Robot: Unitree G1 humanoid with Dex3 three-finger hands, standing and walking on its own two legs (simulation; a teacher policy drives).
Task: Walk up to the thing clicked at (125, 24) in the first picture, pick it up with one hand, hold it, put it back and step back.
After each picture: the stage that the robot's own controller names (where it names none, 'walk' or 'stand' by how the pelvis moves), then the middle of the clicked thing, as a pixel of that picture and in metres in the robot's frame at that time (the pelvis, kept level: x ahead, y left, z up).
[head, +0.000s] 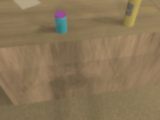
stand; (133, 6) +0.90 -0.31 +0.02
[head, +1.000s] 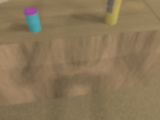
walk; (114, 1) +0.82 -0.18 +0.06
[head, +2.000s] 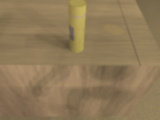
walk; (76, 28) +0.62 +0.08 +0.04
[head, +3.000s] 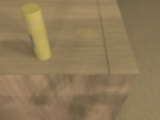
stand; (38, 35) +0.55 +0.21 +0.05
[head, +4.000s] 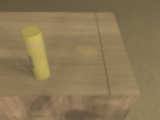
stand; (37, 55) +0.48 +0.20 +0.03
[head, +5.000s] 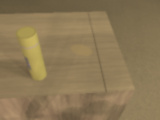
stand; (33, 56) +0.49 +0.21 +0.02
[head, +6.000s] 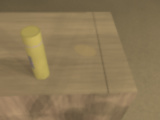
stand; (36, 55) +0.49 +0.20 +0.02
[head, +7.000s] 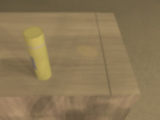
stand; (39, 56) +0.49 +0.19 +0.02
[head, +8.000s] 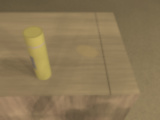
rise first; (39, 56) +0.49 +0.18 +0.02
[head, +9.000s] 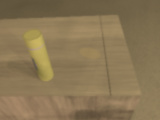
rise first; (40, 57) +0.50 +0.22 +0.02
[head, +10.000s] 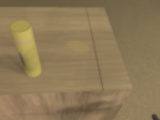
go down; (28, 51) +0.50 +0.20 +0.03
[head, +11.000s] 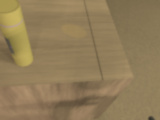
go down; (16, 37) +0.49 +0.20 +0.07
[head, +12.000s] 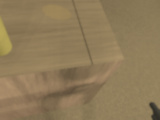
close in; out of the picture +0.50 +0.22 +0.10
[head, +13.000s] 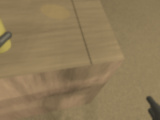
close; out of the picture +0.52 +0.22 +0.11
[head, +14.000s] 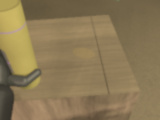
lift; (18, 50) +0.33 +0.17 +0.24
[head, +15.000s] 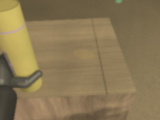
hold; (19, 52) +0.33 +0.18 +0.22
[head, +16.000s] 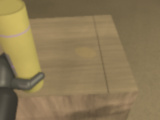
hold; (22, 54) +0.32 +0.16 +0.23
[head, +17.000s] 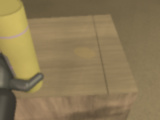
hold; (20, 54) +0.31 +0.16 +0.23
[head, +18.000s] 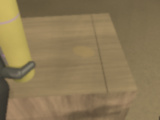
crouch; (11, 42) +0.34 +0.18 +0.24
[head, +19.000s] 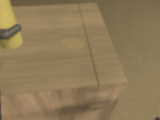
crouch; out of the picture +0.48 +0.22 +0.24
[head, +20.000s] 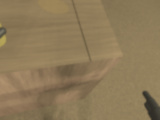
lower; out of the picture +0.53 +0.22 +0.11
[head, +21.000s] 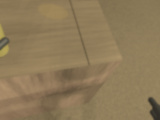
lower; out of the picture +0.51 +0.21 +0.11
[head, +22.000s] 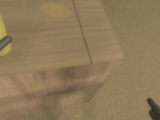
lower; out of the picture +0.51 +0.21 +0.11
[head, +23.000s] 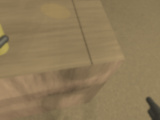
lower; out of the picture +0.51 +0.22 +0.11
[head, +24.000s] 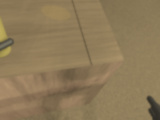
open; out of the picture +0.51 +0.22 +0.11
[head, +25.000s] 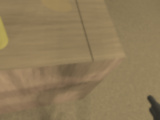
rise; out of the picture +0.50 +0.22 +0.11
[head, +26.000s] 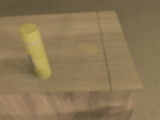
sink last; (37, 54) +0.49 +0.22 +0.06
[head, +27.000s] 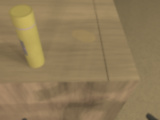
stand; (30, 40) +0.50 +0.21 +0.07
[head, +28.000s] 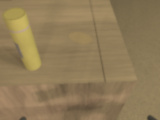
stand; (25, 43) +0.49 +0.23 +0.08
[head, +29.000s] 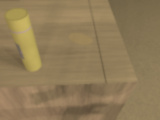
stand; (26, 43) +0.49 +0.21 +0.08
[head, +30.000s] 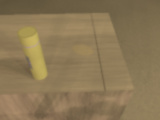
stand; (34, 55) +0.50 +0.21 +0.02
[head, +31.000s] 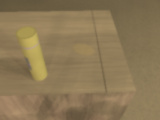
stand; (34, 56) +0.48 +0.22 +0.02
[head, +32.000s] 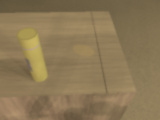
stand; (34, 57) +0.48 +0.20 +0.02
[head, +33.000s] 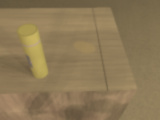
walk; (35, 54) +0.49 +0.20 +0.02
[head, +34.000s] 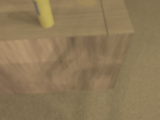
walk; (41, 2) +0.72 +0.20 +0.05
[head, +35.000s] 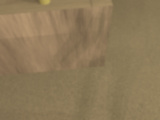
walk; out of the picture +1.01 +0.27 +0.04
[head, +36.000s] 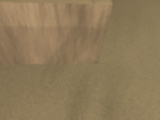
stand; out of the picture +1.14 +0.18 +0.04
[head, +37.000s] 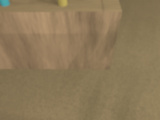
stand; out of the picture +1.14 +0.15 +0.02
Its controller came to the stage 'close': yes
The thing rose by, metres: 0.25
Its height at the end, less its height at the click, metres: +0.00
